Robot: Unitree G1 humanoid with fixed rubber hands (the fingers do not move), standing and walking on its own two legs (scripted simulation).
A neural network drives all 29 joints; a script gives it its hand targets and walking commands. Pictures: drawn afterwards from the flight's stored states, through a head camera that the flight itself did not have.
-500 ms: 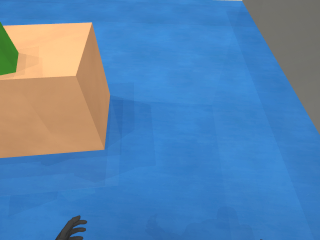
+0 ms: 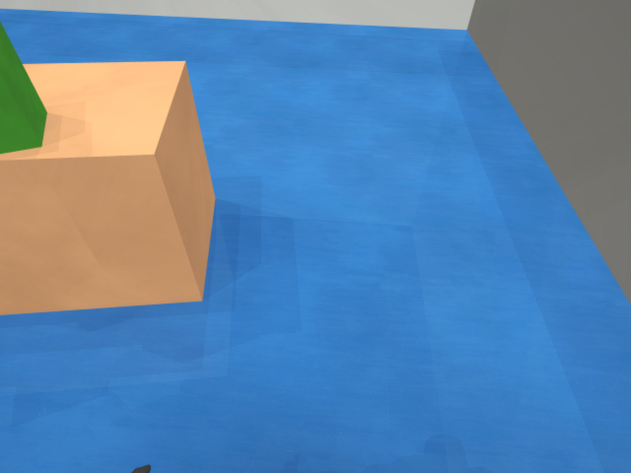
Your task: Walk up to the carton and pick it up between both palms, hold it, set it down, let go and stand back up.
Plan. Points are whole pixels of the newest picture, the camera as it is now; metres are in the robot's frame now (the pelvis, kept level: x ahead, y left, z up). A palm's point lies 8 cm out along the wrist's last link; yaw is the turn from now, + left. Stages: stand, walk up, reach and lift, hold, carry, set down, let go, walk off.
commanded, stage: stand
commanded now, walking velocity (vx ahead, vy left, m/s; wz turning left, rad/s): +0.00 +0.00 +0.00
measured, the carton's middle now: out of the picture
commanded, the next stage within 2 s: none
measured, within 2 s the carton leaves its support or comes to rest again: neither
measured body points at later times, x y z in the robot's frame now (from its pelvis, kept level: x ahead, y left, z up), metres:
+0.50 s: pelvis +0.00 -0.01 +0.01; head -0.01 -0.02 +0.46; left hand +0.09 +0.25 -0.12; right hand +0.06 -0.29 -0.13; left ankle +0.03 +0.12 -0.72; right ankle +0.03 -0.12 -0.72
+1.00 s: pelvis +0.00 -0.01 +0.01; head +0.00 -0.01 +0.46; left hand +0.09 +0.26 -0.12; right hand +0.07 -0.29 -0.13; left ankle +0.03 +0.12 -0.72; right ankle +0.03 -0.12 -0.72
